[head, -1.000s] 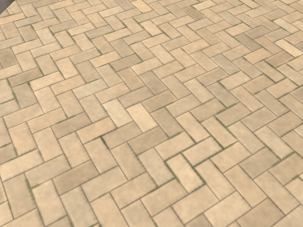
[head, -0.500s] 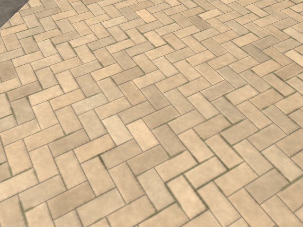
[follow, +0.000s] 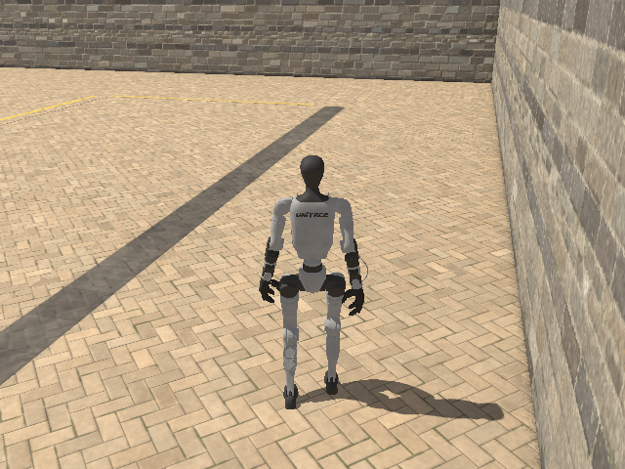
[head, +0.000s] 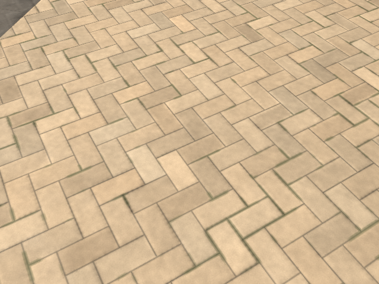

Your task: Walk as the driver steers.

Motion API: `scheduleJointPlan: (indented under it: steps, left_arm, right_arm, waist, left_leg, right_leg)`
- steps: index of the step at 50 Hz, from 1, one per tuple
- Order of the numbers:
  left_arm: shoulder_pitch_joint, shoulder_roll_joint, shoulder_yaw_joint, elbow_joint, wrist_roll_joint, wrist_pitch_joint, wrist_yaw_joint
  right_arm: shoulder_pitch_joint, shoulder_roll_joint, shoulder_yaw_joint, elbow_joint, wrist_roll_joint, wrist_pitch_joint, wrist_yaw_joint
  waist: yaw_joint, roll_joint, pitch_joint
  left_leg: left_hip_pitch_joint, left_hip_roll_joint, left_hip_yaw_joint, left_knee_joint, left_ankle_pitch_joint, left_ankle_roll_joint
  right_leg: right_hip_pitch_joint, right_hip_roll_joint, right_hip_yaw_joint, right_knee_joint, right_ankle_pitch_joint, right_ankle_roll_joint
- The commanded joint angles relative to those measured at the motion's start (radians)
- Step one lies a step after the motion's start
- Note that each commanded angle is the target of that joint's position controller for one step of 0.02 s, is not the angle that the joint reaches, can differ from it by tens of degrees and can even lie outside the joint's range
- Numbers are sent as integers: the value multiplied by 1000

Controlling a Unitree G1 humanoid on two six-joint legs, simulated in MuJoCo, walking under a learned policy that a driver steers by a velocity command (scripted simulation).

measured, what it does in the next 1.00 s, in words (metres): walks ahead: left foot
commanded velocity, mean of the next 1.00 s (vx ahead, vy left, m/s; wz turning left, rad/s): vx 0.31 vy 0.00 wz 0.00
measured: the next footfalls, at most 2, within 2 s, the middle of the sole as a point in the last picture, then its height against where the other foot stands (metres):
left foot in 0.98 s outside the picture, level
right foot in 1.54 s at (225, 205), level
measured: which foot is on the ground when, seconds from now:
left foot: down 0.00-0.46, up 0.48-0.96, down 0.98-1.00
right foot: down 0.00-0.98, up 1.00-1.00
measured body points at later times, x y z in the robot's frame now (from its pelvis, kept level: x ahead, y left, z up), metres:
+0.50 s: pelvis +0.07 -0.04 -0.01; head +0.09 -0.05 +0.44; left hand +0.15 +0.23 -0.14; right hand +0.02 -0.29 -0.16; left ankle -0.06 +0.11 -0.70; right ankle +0.09 -0.13 -0.73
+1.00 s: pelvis +0.32 +0.01 -0.02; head +0.36 +0.02 +0.43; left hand +0.23 +0.26 -0.16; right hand +0.54 -0.22 -0.12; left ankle +0.46 +0.11 -0.73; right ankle +0.10 -0.13 -0.71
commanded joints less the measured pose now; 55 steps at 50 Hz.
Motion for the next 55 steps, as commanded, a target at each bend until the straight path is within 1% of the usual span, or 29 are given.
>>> scheduleJointPlan:
  steps: [1,8,9,11,12,14,16,19,20,22,23,24,25,26,28,31,35,38,44,46,47,48,49,50,51,52,53,54,55]
  left_arm:
    - [1,91,13,-25,0,-8,4]
    - [14,86,8,-4,0,-9,5]
    - [33,79,6,9,0,-8,5]
    - [41,97,14,14,-10,-11,6]
    - [9,97,14,1,-12,-21,3]
    - [-70,63,5,-38,-23,-58,-14]
    - [-96,77,7,-56,-26,-86,-29]
    - [-97,80,9,-67,-39,-111,-44]
    - [-44,71,11,-45,-37,-113,-48]
    - [170,106,40,33,-36,-104,-48]
    - [324,167,64,64,-34,-103,-42]
    - [459,280,82,70,-26,-105,-40]
    - [415,209,51,73,-5,-120,-47]
    - [304,162,30,40,-6,-132,-48]
    - [172,116,4,-3,-2,-136,-61]
    - [204,102,-11,6,5,-125,-55]
    - [255,151,-7,7,10,-116,-30]
    - [279,166,-3,-3,6,-112,-21]
    - [341,175,12,15,-13,-98,-17]
    - [316,198,21,7,-10,-91,-17]
    - [301,210,25,2,-6,-85,-18]
    - [284,197,19,-5,0,-77,-19]
    - [289,162,3,-32,13,-77,-22]
    - [433,-9,-43,-36,1,-103,-38]
    - [347,96,-19,-34,-32,-135,-43]
    - [229,159,-2,-78,-53,-150,-42]
    - [167,173,0,-97,-47,-155,-32]
    - [146,171,11,-97,-28,-147,-23]
    - [180,150,14,-93,-20,-130,-21]
  right_arm:
    - [87,-80,-14,-8,0,-6,-2]
    - [108,-70,-16,-10,1,-9,-1]
    - [133,-66,-17,1,2,-8,-2]
    - [134,-112,-34,-12,13,-5,-6]
    - [154,-128,-40,-21,19,-9,-8]
    - [160,-204,-67,-32,31,-31,-8]
    - [150,-185,-70,-43,22,-52,-2]
    - [129,-172,-69,-59,32,-58,16]
    - [105,-183,-70,-66,35,-53,21]
    - [88,-196,-70,-78,30,-51,25]
    - [39,-165,-60,-100,29,-57,28]
    - [44,-74,-38,-142,28,-76,25]
    - [12,-86,-43,-160,45,-94,27]
    - [-25,-115,-49,-179,65,-105,35]
    - [-48,-137,-64,-177,49,-109,36]
    - [-39,-130,-79,-170,37,-82,40]
    - [-207,-106,-72,-237,24,-68,41]
    - [-332,-101,-62,-277,28,-72,53]
    - [-460,-121,-53,-332,36,-84,88]
    - [-403,-158,-67,-329,36,-90,94]
    - [-308,-191,-85,-307,36,-90,91]
    - [-121,-236,-111,-250,38,-88,85]
    - [68,-316,-133,-208,26,-84,74]
    - [138,-380,-140,-180,9,-84,82]
    - [114,-280,-113,-183,13,-87,82]
    - [9,-235,-99,-196,20,-93,80]
    - [-95,-201,-84,-222,16,-97,80]
    - [-153,-169,-75,-227,5,-102,84]
    - [-170,-145,-67,-220,-6,-106,87]
  waist:
    - [4,9,20]
    - [5,11,23]
    - [3,17,3]
    - [-4,58,51]
    - [-24,75,85]
    - [-45,182,160]
    - [-46,155,188]
    - [-27,119,156]
    - [6,119,131]
    - [96,109,36]
    - [171,-13,-22]
    - [185,-299,-120]
    - [146,-238,-118]
    - [101,-155,-24]
    - [43,-45,31]
    - [11,-57,33]
    - [30,-34,68]
    - [58,-53,81]
    - [67,-60,108]
    - [18,-90,51]
    - [-38,-111,-19]
    - [-128,-110,-125]
    - [-182,-3,-271]
    - [-86,293,-456]
    - [-122,211,-423]
    - [-101,174,-251]
    - [-65,62,-180]
    - [-28,26,-125]
    - [13,50,-113]
  left_leg:
    - [-202,32,-32,-143,37,24]
    - [-201,30,-32,-151,41,26]
    - [-192,28,-31,-164,-52,34]
    - [-210,52,-83,-190,-295,87]
    - [-201,100,-153,-235,-399,125]
    - [-119,297,-399,-369,-440,221]
    - [-27,360,-446,-369,-277,249]
    - [21,278,-293,-313,-73,187]
    - [-56,236,-226,-277,-35,166]
    - [-203,163,-141,-118,205,132]
    - [-308,89,-44,168,321,78]
    - [-548,-43,42,567,40,9]
    - [-644,-31,-113,781,-139,32]
    - [-721,34,-136,848,-73,69]
    - [-676,116,-108,755,106,97]
    - [-583,141,-66,630,188,76]
    - [-661,142,-43,413,305,25]
    - [-609,111,-14,217,416,15]
    - [-575,79,-6,45,392,60]
    - [-447,37,20,22,323,91]
    - [-310,-1,48,29,296,111]
    - [-71,-32,66,29,292,140]
    - [262,156,-161,48,257,202]
    - [573,402,-708,-127,7,376]
    - [534,380,-810,-245,-79,338]
    - [391,352,-640,-250,-11,282]
    - [218,322,-500,-270,119,254]
    - [69,284,-393,-294,221,236]
    - [-16,251,-324,-322,254,225]
  right_leg:
    - [153,-51,64,-77,54,-41]
    - [152,-50,64,-80,53,-38]
    - [156,-37,50,-77,-58,-38]
    - [65,13,1,-14,-348,-40]
    - [-16,20,-8,35,-398,-42]
    - [-192,4,-46,226,-210,-40]
    - [-335,-67,2,333,-251,-58]
    - [-245,-67,-42,151,-234,-62]
    - [-86,-31,-91,66,-154,-56]
    - [256,46,-128,22,-56,-48]
    - [412,-79,68,-74,-116,-100]
    - [586,-348,567,-281,-226,-252]
    - [536,-427,769,-361,-299,-300]
    - [461,-416,659,-349,-315,-270]
    - [328,-318,400,-369,-168,-195]
    - [252,-236,206,-398,55,-158]
    - [247,-237,140,-429,170,-178]
    - [233,-221,89,-449,173,-167]
    - [383,-278,52,-388,232,-148]
    - [423,-286,36,-290,480,-127]
    - [425,-272,17,-170,672,-114]
    - [356,-223,-21,46,759,-85]
    - [106,-164,-52,387,476,-50]
    - [-254,45,19,748,-309,6]
    - [-366,16,161,876,-366,-20]
    - [-447,-41,125,897,-291,-39]
    - [-400,-102,103,850,-184,-46]
    - [-339,-140,91,785,-121,-46]
    - [-268,-170,102,742,-86,-50]
Keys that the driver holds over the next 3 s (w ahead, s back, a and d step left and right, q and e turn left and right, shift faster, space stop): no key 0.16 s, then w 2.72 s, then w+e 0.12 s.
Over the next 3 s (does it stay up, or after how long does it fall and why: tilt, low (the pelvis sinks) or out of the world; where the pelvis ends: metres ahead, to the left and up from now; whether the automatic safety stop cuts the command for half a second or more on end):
stays up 1.44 -0.02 0.02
